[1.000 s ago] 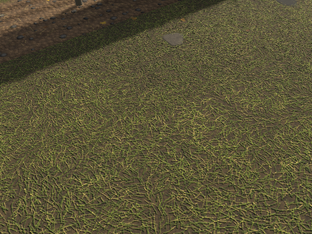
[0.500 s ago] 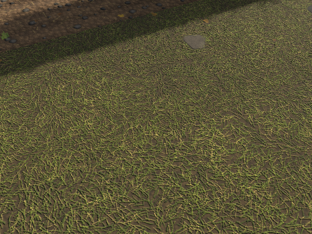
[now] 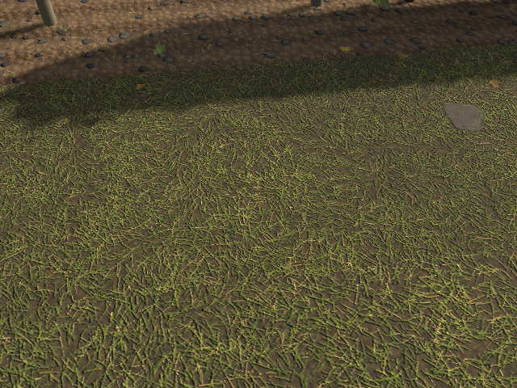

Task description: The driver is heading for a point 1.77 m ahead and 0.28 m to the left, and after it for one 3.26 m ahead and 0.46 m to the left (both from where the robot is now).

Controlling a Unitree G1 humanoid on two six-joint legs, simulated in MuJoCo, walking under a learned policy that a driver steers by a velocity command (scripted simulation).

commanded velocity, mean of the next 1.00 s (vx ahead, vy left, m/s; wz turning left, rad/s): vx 0.00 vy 0.00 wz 0.43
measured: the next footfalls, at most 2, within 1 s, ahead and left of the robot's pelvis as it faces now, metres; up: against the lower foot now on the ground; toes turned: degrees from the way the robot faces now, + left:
left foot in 0.54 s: -0.07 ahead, +0.14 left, +0.00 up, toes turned +22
right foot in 0.90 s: +0.01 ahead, -0.07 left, +0.00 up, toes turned +21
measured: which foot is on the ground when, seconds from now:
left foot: up 0.00-0.52, down 0.54-1.00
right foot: down 0.00-0.54, up 0.56-0.88, down 0.90-1.00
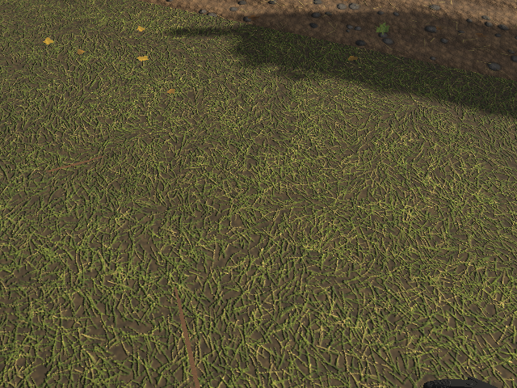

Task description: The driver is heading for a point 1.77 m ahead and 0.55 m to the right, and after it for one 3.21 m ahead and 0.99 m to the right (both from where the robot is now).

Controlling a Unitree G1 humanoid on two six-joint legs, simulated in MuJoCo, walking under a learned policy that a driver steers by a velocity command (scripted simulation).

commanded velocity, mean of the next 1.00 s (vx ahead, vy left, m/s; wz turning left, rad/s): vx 0.38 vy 0.00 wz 0.02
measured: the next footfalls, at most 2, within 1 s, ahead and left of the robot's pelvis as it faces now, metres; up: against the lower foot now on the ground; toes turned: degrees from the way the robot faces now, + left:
left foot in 0.60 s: +0.20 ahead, +0.07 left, +0.00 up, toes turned +2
right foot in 0.98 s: +0.52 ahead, -0.15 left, -0.19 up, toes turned -3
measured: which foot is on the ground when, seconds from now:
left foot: down 0.00-0.26, up 0.28-0.58, down 0.60-1.00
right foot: down 0.00-0.60, up 0.62-0.96, down 0.98-1.00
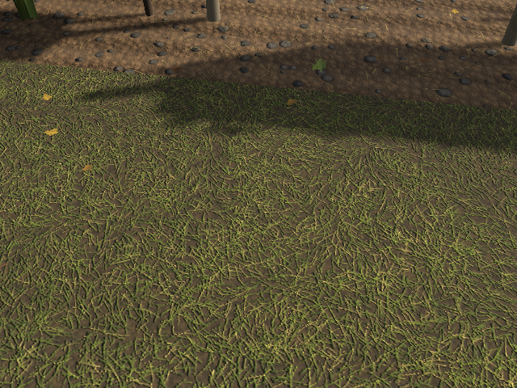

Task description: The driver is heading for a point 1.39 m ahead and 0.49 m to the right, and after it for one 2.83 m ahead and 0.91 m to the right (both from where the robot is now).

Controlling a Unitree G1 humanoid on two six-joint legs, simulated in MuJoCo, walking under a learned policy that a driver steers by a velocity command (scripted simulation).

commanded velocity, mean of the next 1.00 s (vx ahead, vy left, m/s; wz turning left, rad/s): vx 0.50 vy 0.00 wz -0.18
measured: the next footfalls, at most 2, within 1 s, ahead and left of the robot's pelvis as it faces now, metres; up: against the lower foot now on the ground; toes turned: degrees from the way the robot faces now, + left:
left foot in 0.42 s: +0.45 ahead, +0.12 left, +0.00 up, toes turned +0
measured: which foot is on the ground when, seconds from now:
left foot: down 0.00-0.00, up 0.02-0.40, down 0.42-1.00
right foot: down 0.00-0.46, up 0.48-1.00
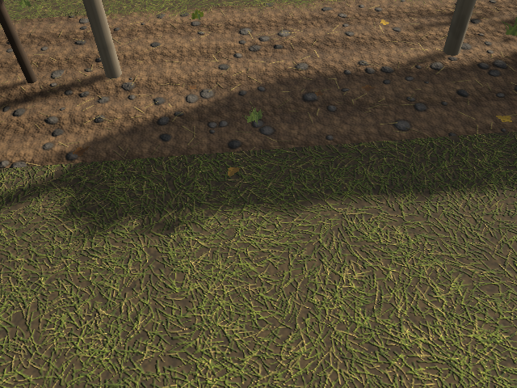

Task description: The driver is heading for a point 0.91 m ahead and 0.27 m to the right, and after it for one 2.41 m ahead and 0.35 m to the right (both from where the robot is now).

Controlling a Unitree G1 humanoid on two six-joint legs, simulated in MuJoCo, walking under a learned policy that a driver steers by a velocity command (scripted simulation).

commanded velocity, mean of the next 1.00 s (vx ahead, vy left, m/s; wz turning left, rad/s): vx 0.50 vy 0.00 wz -0.58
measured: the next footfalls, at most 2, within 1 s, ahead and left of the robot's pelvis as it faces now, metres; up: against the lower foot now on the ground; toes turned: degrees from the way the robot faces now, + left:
right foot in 0.16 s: +0.27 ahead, -0.15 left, -0.19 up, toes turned -9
left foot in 0.52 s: +0.59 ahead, +0.04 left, -0.19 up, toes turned -22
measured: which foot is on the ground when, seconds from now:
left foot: down 0.00-0.16, up 0.18-0.50, down 0.52-1.00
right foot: up 0.00-0.14, down 0.16-0.52, up 0.54-1.00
